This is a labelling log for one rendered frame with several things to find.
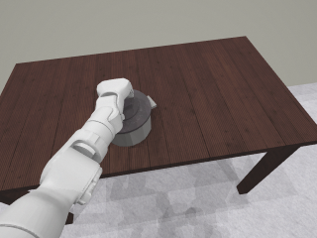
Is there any knob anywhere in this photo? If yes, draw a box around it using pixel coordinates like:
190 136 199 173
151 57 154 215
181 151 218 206
123 97 133 112

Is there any robot left upper arm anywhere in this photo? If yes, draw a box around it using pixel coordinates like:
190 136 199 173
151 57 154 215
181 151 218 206
0 147 103 238

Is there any pot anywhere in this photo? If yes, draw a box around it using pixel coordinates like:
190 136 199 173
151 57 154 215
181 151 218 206
111 96 157 147

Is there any robot left forearm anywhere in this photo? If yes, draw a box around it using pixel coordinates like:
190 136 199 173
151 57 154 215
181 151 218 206
40 89 125 184

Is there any lid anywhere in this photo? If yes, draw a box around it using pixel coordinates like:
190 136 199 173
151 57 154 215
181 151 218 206
94 89 152 135

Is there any table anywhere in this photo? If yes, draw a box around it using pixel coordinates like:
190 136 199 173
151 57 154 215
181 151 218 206
0 36 317 225

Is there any robot left hand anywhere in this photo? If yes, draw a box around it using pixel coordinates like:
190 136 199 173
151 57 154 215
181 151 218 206
96 78 134 122

